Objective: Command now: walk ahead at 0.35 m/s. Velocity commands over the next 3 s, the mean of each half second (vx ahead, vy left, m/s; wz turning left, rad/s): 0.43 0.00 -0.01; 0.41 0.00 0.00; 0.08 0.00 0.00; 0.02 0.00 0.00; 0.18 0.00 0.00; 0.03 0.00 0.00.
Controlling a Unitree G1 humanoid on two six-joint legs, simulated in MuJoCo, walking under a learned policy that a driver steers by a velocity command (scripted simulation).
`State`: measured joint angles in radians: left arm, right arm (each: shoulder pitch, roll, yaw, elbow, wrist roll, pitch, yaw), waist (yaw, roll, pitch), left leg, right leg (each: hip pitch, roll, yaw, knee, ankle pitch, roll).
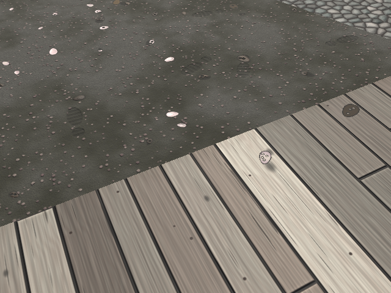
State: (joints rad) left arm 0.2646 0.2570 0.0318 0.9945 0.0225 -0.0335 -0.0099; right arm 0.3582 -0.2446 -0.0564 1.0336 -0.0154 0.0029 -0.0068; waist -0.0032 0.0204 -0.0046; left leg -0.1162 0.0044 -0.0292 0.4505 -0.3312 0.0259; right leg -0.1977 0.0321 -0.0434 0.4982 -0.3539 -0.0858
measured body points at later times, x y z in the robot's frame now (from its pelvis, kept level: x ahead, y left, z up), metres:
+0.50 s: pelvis +0.24 +0.02 -0.02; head +0.27 +0.03 +0.43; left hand +0.15 +0.26 -0.17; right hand +0.41 -0.21 -0.13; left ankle +0.33 +0.08 -0.74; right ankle +0.03 -0.08 -0.67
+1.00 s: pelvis +0.50 +0.01 -0.02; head +0.55 +0.00 +0.43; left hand +0.67 +0.22 -0.14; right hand +0.43 -0.22 -0.17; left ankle +0.34 +0.09 -0.71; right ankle +0.62 -0.06 -0.74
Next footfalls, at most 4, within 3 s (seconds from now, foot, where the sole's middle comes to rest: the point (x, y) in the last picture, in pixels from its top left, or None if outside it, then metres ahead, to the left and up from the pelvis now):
0.44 left None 0.37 0.09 -0.78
0.96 right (230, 248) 0.71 -0.07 -0.78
1.34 left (172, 274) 0.61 0.14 -0.78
2.60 left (183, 226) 0.81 0.10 -0.78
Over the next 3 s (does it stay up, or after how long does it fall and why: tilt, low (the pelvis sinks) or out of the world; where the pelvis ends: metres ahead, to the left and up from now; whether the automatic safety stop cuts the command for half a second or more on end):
stays up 0.76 0.01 0.00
